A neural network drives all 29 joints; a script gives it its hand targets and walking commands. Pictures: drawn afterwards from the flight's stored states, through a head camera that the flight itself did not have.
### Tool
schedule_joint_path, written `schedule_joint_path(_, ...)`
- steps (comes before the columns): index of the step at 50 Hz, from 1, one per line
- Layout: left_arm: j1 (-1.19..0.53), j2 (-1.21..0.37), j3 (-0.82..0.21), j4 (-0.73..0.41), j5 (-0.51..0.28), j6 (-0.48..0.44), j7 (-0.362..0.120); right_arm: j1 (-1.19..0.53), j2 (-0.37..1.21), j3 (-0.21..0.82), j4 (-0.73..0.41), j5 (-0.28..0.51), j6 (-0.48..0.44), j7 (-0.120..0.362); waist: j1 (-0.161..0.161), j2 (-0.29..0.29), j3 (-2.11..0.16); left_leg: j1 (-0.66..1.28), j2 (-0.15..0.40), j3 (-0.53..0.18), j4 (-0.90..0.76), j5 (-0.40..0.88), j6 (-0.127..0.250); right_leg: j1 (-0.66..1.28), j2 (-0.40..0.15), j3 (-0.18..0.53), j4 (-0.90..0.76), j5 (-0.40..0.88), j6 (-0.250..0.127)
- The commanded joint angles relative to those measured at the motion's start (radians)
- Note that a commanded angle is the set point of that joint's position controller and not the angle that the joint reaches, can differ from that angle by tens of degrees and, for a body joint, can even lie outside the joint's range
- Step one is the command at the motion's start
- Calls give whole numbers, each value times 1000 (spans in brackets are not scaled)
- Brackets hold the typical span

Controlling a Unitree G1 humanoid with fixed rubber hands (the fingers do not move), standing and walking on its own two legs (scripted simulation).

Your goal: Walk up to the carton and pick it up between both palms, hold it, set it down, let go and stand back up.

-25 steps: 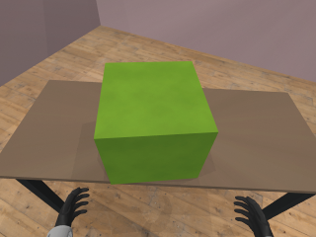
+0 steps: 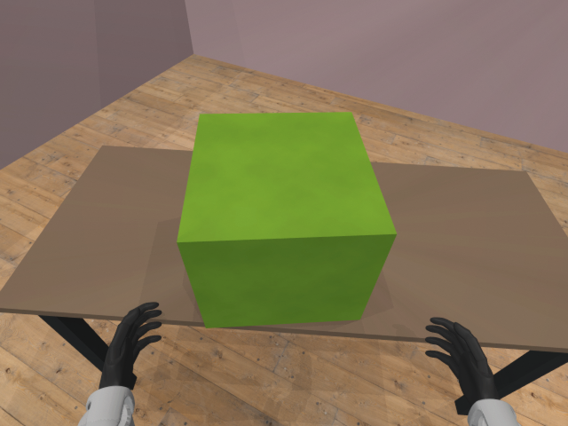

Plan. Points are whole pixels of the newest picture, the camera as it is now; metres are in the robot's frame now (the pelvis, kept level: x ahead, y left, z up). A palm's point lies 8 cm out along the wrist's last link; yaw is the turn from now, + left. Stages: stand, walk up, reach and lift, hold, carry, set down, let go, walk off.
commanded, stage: reach and lift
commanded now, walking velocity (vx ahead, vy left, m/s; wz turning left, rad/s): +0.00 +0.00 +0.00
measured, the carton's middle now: (280, 217) +0.47 +0.02 -0.01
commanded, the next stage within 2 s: none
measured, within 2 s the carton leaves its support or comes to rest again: neither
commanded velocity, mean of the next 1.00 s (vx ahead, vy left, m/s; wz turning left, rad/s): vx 0.00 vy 0.00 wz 0.00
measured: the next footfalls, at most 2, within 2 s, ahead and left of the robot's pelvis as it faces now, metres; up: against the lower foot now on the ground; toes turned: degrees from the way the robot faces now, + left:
none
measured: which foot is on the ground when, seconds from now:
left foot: down 0.00-1.00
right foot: down 0.00-1.00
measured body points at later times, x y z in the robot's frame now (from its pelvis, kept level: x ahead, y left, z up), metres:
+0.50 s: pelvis +0.00 -0.01 +0.01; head -0.02 +0.00 +0.46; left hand +0.28 +0.24 +0.03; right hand +0.29 -0.25 +0.03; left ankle -0.02 +0.12 -0.74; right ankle +0.01 -0.12 -0.74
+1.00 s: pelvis +0.01 +0.00 +0.01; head +0.01 +0.01 +0.46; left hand +0.33 +0.25 +0.10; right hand +0.34 -0.27 +0.10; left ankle -0.02 +0.12 -0.74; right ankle +0.01 -0.12 -0.74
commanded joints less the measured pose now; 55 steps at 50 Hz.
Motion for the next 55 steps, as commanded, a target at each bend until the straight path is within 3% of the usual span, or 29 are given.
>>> schedule_joint_path(1, -134, 80, 4, -42, -17, -35, 6, -146, -144, -25, -62, 18, -21, -2, 3, -23, -68, -42, -55, -29, -57, 157, -28, -16, 36, 45, -67, 90, -32)
schedule_joint_path(3, -178, 84, 6, -27, -28, -14, 9, -177, -150, -30, -33, 38, -5, -2, 4, -19, -57, -64, -51, -34, -69, 108, -27, -43, 34, 46, -62, 41, -37)
schedule_joint_path(5, -201, 113, 8, -35, -47, -3, 11, -211, -165, -24, -62, 36, 13, -7, 2, -53, -85, -78, -55, -35, -63, 107, -17, -20, 30, 43, -57, 53, -30)
schedule_joint_path(7, -238, 134, 10, -70, -53, 24, 14, -227, -175, -25, -74, 52, 36, -14, -6, -50, -112, -73, -61, -23, -70, 101, -15, -2, 29, 52, -63, 59, -25)
schedule_joint_path(8, -242, 141, 23, -81, -61, 34, 10, -243, -178, -15, -103, 60, 45, -17, 6, -72, -118, -74, -62, -24, -73, 119, -12, 6, 31, 55, -68, 83, -21)
schedule_joint_path(10, -256, 128, 23, -92, -50, 55, 15, -259, -182, -16, -101, 67, 67, -17, 6, -25, -129, -69, -61, -23, -72, 147, -20, 7, 30, 48, -68, 106, -26)
schedule_joint_path(12, -247, 122, 10, -130, -52, 84, 14, -243, -182, -2, -106, 83, 90, -20, 3, -22, -141, -36, -62, -31, -77, 199, -29, 23, 29, 52, -76, 140, -30)
schedule_joint_path(13, -278, 138, 25, -144, -49, 103, 12, -272, -182, 3, -123, 92, 105, -16, 8, -32, -146, -35, -60, -28, -82, 201, -22, 20, 33, 50, -81, 138, -31)
schedule_joint_path(14, -334, 157, 43, -71, -98, 148, 0, -343, -165, 25, -214, 67, 144, -26, 3, -90, -122, -56, -82, -8, -116, 106, 8, 8, 10, 69, -123, 78, -6)
schedule_joint_path(15, -342, 163, 34, -90, -108, 176, -4, -344, -155, -6, -222, 51, 178, -30, 6, -110, -105, -74, -80, -19, -135, 84, 22, 12, 7, 66, -132, 53, 1)
schedule_joint_path(22, -377, 167, 74, -243, -50, 323, -15, -342, -180, -43, -264, 68, 323, -54, -15, -6, -178, 50, -67, -31, -148, 267, -14, 72, 18, 46, -163, 192, -15)
schedule_joint_path(26, -374, 153, 106, -322, -29, 420, -29, -364, -204, -69, -331, 61, 378, -57, -12, -9, -184, 81, -68, -31, -152, 329, -15, 77, 32, 30, -183, 224, -13)
schedule_joint_path(36, -449, 148, 137, -510, -22, 599, -17, -438, -263, -138, -484, 59, 515, -29, -9, -26, -202, 83, -67, -33, -171, 331, -12, 64, 47, 20, -205, 242, -12)
schedule_joint_path(55, -665, 232, 212, -655, -34, 881, -27, -695, -382, -140, -518, 134, 722, -41, -16, -21, -307, 100, -60, -37, -141, 416, -22, 74, 57, 24, -196, 339, -13)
